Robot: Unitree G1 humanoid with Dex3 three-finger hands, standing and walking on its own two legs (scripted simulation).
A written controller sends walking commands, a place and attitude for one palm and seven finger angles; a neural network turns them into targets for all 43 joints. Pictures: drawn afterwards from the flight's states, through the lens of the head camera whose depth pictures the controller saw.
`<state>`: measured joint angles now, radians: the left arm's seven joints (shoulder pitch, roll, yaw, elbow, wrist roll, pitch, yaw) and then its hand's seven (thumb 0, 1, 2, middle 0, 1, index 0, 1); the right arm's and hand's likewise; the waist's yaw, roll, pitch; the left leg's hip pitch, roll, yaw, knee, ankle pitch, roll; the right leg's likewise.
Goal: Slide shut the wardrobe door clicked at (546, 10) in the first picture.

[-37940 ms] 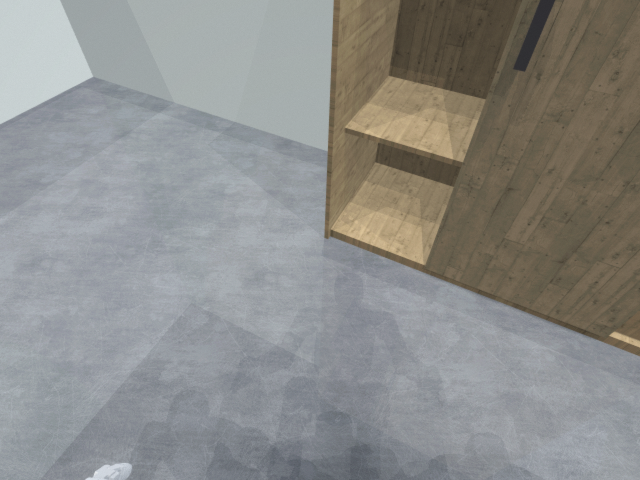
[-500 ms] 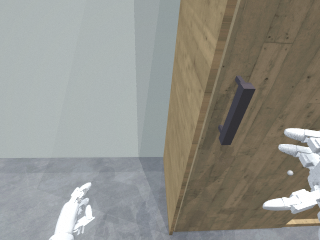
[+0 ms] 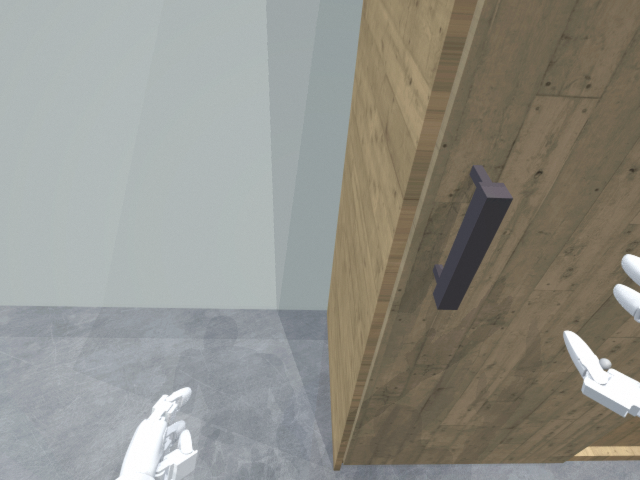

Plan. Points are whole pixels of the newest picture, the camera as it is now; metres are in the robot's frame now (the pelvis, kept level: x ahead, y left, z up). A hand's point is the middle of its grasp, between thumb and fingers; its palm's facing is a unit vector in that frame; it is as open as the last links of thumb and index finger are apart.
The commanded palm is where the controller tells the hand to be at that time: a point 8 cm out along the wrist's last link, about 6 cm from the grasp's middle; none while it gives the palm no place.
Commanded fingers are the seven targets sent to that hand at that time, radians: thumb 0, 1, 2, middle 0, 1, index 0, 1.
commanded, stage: draw the hand back to the body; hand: right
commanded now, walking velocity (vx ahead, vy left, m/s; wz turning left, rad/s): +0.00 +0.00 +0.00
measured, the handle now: (461, 240) +0.33 -0.16 +0.18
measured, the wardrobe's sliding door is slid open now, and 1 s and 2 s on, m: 0.00 0.00 0.00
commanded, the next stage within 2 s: step back with the hand held close in 0.48 s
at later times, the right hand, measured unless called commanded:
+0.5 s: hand (604, 364) +0.19 -0.25 +0.17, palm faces +0.46 +0.81 -0.36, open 7.5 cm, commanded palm +0.14 -0.29 +0.18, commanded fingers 0.00 -0.90 -0.90 0.20 0.30 0.20 0.30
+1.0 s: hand (618, 387) +0.17 -0.27 +0.15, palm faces +0.33 +0.81 -0.48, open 7.4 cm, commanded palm +0.11 -0.31 +0.18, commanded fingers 0.00 -0.90 -0.90 0.20 0.30 0.20 0.30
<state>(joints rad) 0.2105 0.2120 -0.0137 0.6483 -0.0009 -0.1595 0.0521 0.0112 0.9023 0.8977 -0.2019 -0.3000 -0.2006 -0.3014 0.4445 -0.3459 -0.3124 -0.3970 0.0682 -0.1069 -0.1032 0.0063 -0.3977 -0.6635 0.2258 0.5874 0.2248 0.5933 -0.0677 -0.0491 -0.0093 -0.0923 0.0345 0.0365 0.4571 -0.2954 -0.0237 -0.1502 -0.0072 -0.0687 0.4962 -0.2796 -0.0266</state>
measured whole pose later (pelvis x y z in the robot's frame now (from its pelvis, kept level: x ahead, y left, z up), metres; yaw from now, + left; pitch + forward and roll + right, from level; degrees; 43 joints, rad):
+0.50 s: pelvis +0.00 +0.01 +0.00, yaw +0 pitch -4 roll +1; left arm 0.21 0.22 0.00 0.65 0.00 -0.13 0.06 0.01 0.90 0.90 -0.20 -0.30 -0.20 -0.30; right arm 0.44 -0.34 -0.33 -0.38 0.07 -0.10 -0.11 0.02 -0.88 -0.90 0.21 0.30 0.21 0.31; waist -0.07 -0.05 -0.01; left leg -0.07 0.02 0.05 0.43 -0.28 -0.01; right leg -0.14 -0.02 -0.06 0.47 -0.27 -0.01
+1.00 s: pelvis -0.04 -0.01 +0.00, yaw +2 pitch +0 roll +1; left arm 0.18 0.22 0.01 0.55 -0.01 -0.03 0.07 0.01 0.90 0.90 -0.20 -0.30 -0.20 -0.30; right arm 0.53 -0.43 -0.40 -0.49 0.05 -0.17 -0.11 0.02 -0.88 -0.90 0.21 0.30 0.21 0.31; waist -0.02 0.00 0.05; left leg -0.26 0.03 0.00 0.49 -0.23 -0.04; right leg -0.31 -0.02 -0.11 0.53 -0.23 -0.05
